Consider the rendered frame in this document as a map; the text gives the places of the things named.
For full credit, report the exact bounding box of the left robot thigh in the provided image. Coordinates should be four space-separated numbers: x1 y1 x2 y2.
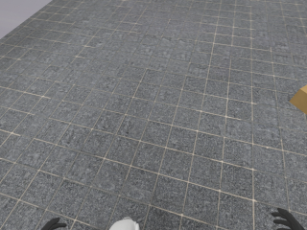
109 218 140 230

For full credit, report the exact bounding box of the carton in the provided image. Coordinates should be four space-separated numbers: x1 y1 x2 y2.
290 85 307 115

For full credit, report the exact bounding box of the robot left hand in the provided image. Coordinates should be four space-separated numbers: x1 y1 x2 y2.
41 217 67 230

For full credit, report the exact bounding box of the robot right hand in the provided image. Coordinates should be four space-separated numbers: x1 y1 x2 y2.
271 207 305 230

